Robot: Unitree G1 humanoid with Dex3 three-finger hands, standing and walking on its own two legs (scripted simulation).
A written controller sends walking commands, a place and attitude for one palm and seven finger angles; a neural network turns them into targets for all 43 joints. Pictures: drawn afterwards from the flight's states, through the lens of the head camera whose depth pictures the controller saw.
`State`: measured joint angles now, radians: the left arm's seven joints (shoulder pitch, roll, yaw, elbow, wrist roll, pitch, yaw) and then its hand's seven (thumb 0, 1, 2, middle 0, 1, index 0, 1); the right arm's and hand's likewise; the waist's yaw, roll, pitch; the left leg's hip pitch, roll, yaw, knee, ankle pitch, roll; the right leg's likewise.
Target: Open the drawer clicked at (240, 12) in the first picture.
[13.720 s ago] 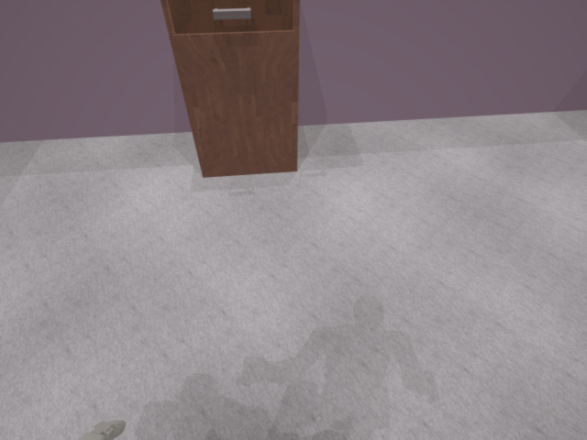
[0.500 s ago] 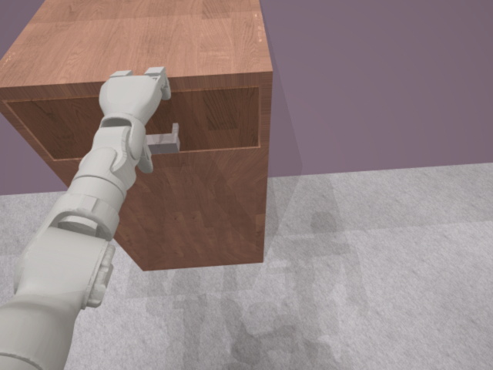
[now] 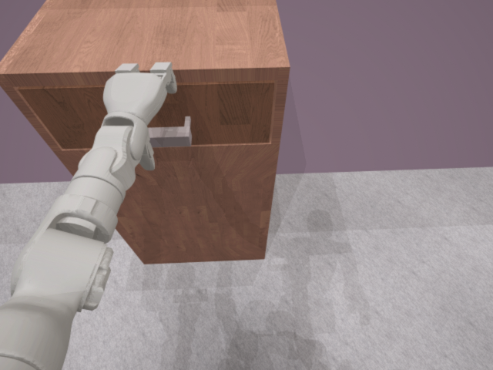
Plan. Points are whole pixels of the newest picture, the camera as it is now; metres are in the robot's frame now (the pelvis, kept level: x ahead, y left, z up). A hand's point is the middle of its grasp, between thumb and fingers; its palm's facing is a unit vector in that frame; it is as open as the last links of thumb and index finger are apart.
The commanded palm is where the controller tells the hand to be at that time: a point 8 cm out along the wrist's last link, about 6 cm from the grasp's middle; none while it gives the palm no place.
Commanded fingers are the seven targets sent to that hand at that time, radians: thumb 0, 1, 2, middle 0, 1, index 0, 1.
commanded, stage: move the hooked fingers above the handle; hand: left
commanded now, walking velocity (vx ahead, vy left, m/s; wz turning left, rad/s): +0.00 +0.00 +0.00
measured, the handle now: (156, 129) +0.55 +0.17 +0.05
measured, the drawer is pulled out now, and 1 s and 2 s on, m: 0.00 0.00 0.00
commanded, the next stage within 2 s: none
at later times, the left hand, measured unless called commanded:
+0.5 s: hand (137, 146) +0.46 +0.18 +0.09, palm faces -0.02 +0.00 -1.00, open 13.8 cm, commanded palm +0.47 +0.18 +0.16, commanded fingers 0.00 -0.50 0.30 -0.30 -1.20 -0.30 -1.20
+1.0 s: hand (158, 143) +0.48 +0.14 +0.08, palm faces -0.05 -0.05 -1.00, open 13.8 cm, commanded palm +0.48 +0.18 +0.16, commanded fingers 0.00 -0.50 0.30 -0.30 -1.20 -0.30 -1.20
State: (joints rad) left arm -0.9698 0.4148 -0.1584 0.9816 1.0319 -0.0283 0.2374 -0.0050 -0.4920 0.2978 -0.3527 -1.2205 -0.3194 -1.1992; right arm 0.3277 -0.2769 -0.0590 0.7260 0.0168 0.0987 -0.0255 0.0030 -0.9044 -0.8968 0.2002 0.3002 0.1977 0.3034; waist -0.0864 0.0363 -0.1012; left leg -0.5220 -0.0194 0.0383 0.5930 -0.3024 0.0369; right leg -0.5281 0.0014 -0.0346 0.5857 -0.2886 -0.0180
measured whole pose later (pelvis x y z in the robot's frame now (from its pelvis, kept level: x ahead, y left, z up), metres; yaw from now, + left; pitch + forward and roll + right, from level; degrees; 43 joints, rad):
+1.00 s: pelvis +0.00 -0.01 +0.00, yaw -1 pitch +12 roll +0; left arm -0.82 0.43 -0.11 0.88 1.04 -0.12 0.13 0.00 -0.49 0.30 -0.33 -1.20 -0.33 -1.21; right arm 0.30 -0.25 -0.04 0.65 0.02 0.12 -0.06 0.00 -0.90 -0.90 0.20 0.30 0.20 0.30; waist -0.08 0.04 -0.08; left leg -0.50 0.00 0.05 0.59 -0.31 0.02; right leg -0.51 0.02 -0.03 0.59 -0.30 -0.04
